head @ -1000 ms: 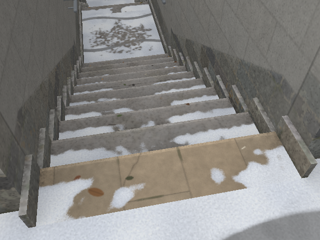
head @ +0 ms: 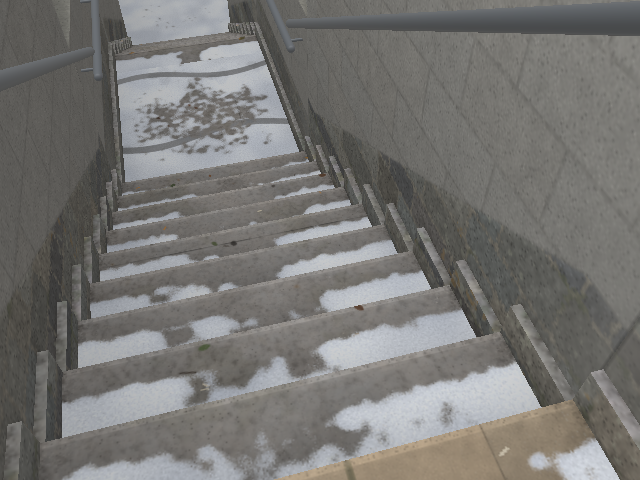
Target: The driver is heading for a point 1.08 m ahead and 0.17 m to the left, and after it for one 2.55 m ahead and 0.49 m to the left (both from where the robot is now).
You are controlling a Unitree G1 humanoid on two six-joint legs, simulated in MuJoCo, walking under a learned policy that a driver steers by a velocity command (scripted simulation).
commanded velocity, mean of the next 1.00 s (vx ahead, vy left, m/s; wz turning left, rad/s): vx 0.39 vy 0.00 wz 0.27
